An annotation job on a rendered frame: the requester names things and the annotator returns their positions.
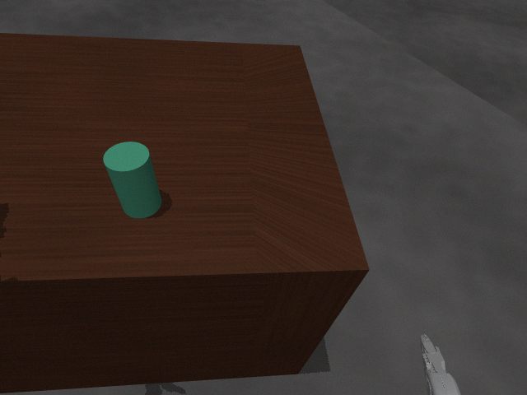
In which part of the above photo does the can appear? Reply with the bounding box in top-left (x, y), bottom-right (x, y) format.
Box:
top-left (103, 142), bottom-right (161, 218)

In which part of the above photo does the right robot hand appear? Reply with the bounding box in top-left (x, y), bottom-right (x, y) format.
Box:
top-left (420, 334), bottom-right (461, 395)

